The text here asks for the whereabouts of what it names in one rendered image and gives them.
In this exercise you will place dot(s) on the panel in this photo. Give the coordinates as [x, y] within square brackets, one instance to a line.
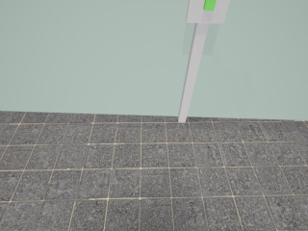
[201, 20]

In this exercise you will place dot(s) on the button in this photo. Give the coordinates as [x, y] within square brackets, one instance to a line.
[209, 5]

